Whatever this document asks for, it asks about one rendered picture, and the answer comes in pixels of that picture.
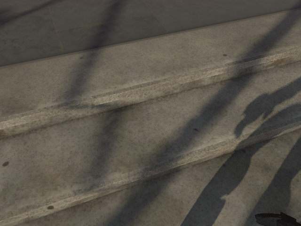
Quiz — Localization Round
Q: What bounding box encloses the right robot hand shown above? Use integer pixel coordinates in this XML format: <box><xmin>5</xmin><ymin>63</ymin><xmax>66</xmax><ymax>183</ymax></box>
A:
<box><xmin>255</xmin><ymin>212</ymin><xmax>301</xmax><ymax>226</ymax></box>

